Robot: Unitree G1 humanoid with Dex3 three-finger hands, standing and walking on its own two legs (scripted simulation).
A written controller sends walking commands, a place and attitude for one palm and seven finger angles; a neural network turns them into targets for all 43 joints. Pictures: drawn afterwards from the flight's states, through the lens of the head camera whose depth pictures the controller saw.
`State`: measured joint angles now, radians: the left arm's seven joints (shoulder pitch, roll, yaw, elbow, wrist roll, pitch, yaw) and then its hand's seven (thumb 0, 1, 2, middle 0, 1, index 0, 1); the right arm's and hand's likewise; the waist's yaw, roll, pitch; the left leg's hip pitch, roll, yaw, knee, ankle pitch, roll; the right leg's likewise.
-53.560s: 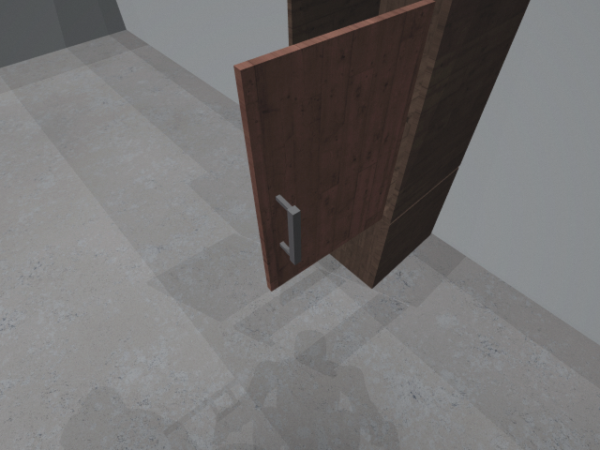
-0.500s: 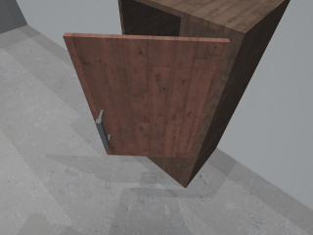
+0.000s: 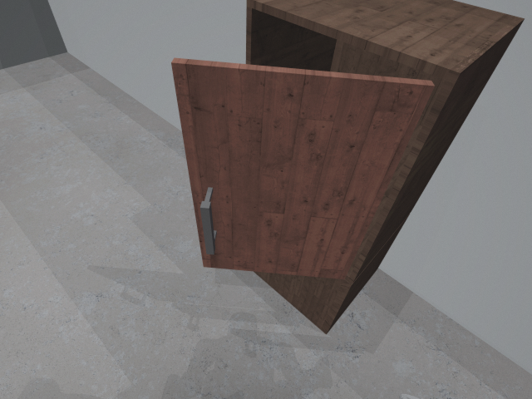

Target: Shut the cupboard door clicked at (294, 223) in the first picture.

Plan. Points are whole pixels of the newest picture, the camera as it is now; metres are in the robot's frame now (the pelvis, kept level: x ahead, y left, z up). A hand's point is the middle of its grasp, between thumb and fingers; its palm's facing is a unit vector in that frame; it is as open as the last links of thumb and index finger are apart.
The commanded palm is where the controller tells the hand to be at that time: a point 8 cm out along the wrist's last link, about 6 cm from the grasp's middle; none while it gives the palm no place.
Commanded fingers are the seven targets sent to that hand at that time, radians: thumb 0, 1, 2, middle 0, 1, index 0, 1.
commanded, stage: look again from close up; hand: left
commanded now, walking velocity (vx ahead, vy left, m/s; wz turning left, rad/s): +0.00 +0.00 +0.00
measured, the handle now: (210, 222) +0.49 +0.16 -0.10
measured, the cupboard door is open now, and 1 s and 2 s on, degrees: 39 39 39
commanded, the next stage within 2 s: shuffle to correct the standing spot in 0.08 s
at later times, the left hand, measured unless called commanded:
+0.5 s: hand out of the picture -0.07 +0.19 -0.17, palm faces +0.01 -0.98 -0.20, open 7.4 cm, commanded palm none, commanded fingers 0.00 0.90 0.90 -0.20 -0.30 -0.20 -0.30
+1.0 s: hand out of the picture +0.00 +0.11 -0.17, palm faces +0.03 -0.99 -0.15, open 7.4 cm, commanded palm none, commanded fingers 0.00 0.90 0.90 -0.20 -0.30 -0.20 -0.30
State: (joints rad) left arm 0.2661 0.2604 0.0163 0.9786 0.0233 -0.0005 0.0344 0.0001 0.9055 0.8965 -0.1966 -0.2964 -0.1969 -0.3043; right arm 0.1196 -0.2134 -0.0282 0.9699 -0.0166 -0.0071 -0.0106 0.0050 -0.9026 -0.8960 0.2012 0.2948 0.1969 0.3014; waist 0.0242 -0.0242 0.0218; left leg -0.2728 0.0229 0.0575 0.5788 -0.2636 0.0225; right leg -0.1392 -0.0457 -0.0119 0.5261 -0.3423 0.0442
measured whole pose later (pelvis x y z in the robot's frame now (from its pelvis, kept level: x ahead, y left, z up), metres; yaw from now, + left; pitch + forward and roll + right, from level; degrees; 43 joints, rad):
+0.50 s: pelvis -0.03 +0.00 +0.01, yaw -1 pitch -2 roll +0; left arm 0.41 0.20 0.01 1.06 0.02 0.03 0.00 0.00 0.91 0.90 -0.19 -0.30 -0.19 -0.30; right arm 0.27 -0.18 -0.03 1.08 -0.02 0.04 -0.01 0.01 -0.90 -0.90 0.20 0.29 0.20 0.30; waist 0.00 -0.01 0.02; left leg -0.29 0.02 0.08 0.51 -0.24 0.03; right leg -0.18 -0.05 0.00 0.48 -0.28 0.02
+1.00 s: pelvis +0.03 -0.04 +0.01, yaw -2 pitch -1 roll +0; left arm 0.40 0.09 0.01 1.07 0.02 -0.04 0.04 0.00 0.91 0.90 -0.19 -0.30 -0.19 -0.30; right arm 0.25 -0.16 -0.05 1.08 -0.01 0.01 -0.03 0.01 -0.93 -0.90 0.20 0.29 0.20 0.30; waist 0.01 0.01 0.03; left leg -0.39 0.05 0.09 0.72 -0.34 -0.01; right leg -0.13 -0.01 -0.09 0.46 -0.31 -0.03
